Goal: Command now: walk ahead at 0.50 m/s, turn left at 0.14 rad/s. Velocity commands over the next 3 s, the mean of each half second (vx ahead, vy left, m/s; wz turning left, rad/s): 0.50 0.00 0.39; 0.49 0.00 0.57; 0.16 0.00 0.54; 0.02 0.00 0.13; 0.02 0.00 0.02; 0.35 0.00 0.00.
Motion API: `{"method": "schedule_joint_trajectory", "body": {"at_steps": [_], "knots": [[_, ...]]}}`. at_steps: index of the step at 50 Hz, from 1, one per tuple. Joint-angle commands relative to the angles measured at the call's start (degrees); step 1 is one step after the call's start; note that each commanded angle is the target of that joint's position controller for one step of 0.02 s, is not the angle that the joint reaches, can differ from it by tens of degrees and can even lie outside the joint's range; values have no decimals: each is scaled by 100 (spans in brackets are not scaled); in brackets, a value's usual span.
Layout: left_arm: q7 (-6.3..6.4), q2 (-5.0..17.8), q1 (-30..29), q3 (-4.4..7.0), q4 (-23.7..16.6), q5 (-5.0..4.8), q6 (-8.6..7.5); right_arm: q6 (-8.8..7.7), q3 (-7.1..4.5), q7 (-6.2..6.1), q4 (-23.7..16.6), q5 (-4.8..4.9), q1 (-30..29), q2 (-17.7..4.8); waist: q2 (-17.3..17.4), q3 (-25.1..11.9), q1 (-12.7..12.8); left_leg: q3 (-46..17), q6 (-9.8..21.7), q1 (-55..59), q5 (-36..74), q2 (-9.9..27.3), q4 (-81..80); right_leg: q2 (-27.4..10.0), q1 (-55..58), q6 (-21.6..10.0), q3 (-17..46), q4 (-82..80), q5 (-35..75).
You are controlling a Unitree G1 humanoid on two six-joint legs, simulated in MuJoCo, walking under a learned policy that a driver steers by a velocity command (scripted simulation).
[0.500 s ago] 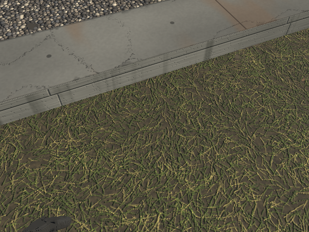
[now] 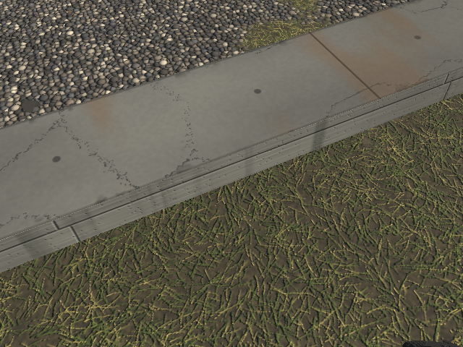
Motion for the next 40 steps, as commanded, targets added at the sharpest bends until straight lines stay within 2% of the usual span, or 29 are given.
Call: {"method": "schedule_joint_trajectory", "body": {"at_steps": [1,2,3,4,5,6,7,8,9,10,11,12,14,17,20,23,25,27,28,29,30,31,32,33,34,35,36,38,40], "knots": [[49,980,299,282,-46,-8,4,-126,-136,100,-648,35,-708,-569,-766,259,90,16,316,-441,-617,-6,-158,-1942,520,-712,658,-148,2673],[67,1019,193,290,-51,-3,28,-124,-166,115,-614,34,-480,-626,-805,122,-48,125,418,-73,-838,-143,-198,-1902,568,-620,509,83,3445],[87,1060,63,294,-78,10,56,-116,-234,106,-519,22,-58,-731,-821,-190,-293,323,539,621,-877,-376,-259,-1774,536,-511,286,565,4523],[117,1003,-21,259,-122,31,88,-104,-354,78,-317,-6,687,-922,-679,-686,-669,414,700,1723,-615,-560,-341,-1496,304,-351,-33,1521,5239],[173,850,11,173,-266,137,82,-82,-457,37,-207,-18,1556,-1277,-199,-1358,-984,-705,1044,3284,-204,200,-244,-1235,-724,-113,-301,3074,4076],[108,336,684,20,-382,146,-40,-64,-572,53,-147,-11,1927,-1731,1277,-1948,-658,-3593,2090,5278,-1249,1432,-769,-141,-3122,409,-398,5216,117],[48,616,367,22,-371,76,-175,-39,-451,58,-129,108,2035,-1221,964,-2016,-908,-4510,2021,5636,-2374,1510,-1460,-194,-3995,379,324,5711,-1186],[-21,859,-246,81,-541,-98,-274,-8,-390,13,-221,69,1715,-1019,555,-1178,-965,-3816,1784,5023,-2500,1399,-1574,-475,-4428,317,362,5779,-789],[-23,818,-616,51,-624,-68,-337,27,-371,-17,-323,4,1430,-974,-50,-730,-877,-3240,1639,4261,-2098,1184,-1629,-689,-4322,272,253,5471,-416],[-9,793,-776,68,-680,55,-367,49,-343,-33,-380,-23,1216,-905,-286,-370,-703,-2849,1614,3573,-1459,1014,-1715,-835,-4163,302,187,4992,-186],[6,781,-703,97,-689,131,-347,45,-304,-58,-442,-65,1098,-824,-185,-335,-513,-2558,1573,3174,-909,829,-1808,-962,-3796,333,195,4655,-6],[16,735,-615,98,-683,154,-311,58,-300,-73,-478,-63,1027,-811,-21,-305,-408,-2390,1590,2932,-584,706,-1895,-981,-3604,402,154,4417,40],[44,622,-531,73,-648,177,-232,59,-323,-123,-463,-28,1051,-876,72,-278,-329,-2069,1642,2568,-64,605,-1969,-981,-3491,564,26,4004,106],[75,449,-1068,3,-766,176,-192,88,-384,-231,-367,28,1249,-1053,41,-136,-474,-1688,1512,2237,121,387,-2020,-875,-3473,762,-61,2983,1050],[18,326,-1720,-48,-866,130,-264,176,-392,-311,-251,67,1502,-1061,155,-99,-717,-1517,1238,2073,-192,138,-1897,-629,-3032,805,-93,1819,2071],[-64,378,-2202,-34,-951,52,-342,258,-397,-348,-147,97,1806,-1049,204,-97,-885,-1837,1154,2333,-436,236,-1654,-440,-2788,761,-44,1231,2274],[-96,500,-2287,23,-975,26,-386,299,-399,-366,-125,108,1866,-1021,274,-104,-851,-2186,1082,2709,-559,347,-1400,-393,-2679,672,75,903,2006],[-98,634,-2052,96,-924,3,-427,322,-422,-375,-153,98,1744,-1033,470,-102,-661,-2449,984,2887,-351,448,-1108,-416,-2327,503,110,719,1581],[-74,730,-1642,159,-818,11,-449,326,-403,-366,-195,91,1624,-952,497,-249,-417,-2410,877,2815,-95,334,-802,-436,-1725,349,24,469,1629],[-28,918,-1028,250,-709,77,-475,299,-335,-335,-276,57,1521,-759,388,-741,-104,-2171,705,2502,101,61,-7,-774,-600,105,200,500,1647],[38,1247,-90,340,-640,137,-460,261,-220,-316,-424,-64,1527,-444,-276,-1591,252,-1641,492,1686,-974,-347,1571,-1774,947,-270,1178,648,1424],[-12,1527,214,421,-399,151,-365,210,-129,-307,-559,107,2324,-225,-2261,-2082,-162,-999,206,-279,-3715,-938,3104,-2878,2410,-1101,3647,205,183],[-38,978,67,316,-502,40,-334,221,-229,-325,-380,169,2245,-813,-1566,-1536,-41,-1067,124,-897,-3534,-424,3784,-2864,2032,-963,3806,-24,-902],[-14,692,-137,235,-529,31,-300,246,-309,-320,-433,125,1638,-1065,-1024,-819,99,-922,74,-1036,-2977,-268,3941,-2598,1357,-739,2922,-132,-691],[-12,628,-375,190,-527,85,-272,264,-313,-321,-484,63,1357,-1001,-613,-423,5,-757,16,-866,-2574,-91,3879,-2370,695,-643,2264,-262,82],[-9,532,-525,160,-472,114,-259,257,-326,-300,-558,11,1159,-927,-570,-132,-82,-726,-18,-789,-2336,48,3680,-2196,228,-637,1809,-403,703],[1,495,-610,137,-432,158,-272,271,-326,-262,-595,47,1162,-816,-731,-59,-212,-678,-21,-578,-2192,183,3584,-2056,-111,-589,1405,-538,1049],[-6,481,-675,145,-336,102,-313,322,-283,-231,-632,104,1160,-573,-878,-10,-298,-530,-63,-490,-2057,290,3424,-1951,-406,-636,859,-782,1436],[6,631,-680,194,-220,77,-343,340,-257,-222,-752,52,946,-477,-792,48,-318,-477,-161,-638,-1776,357,3101,-1991,-488,-723,453,-943,1910]]}}
Next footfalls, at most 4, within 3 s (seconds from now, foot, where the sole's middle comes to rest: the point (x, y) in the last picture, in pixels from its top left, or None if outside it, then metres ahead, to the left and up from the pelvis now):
0.08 left None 0.23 0.13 -0.77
0.58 right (271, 328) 0.54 -0.02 -0.77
1.08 left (155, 282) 0.66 0.34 -0.77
1.54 right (212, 245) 0.80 0.18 -0.77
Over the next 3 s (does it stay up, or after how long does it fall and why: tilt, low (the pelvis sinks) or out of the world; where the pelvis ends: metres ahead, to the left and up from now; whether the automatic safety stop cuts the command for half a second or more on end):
stays up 0.76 0.35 0.00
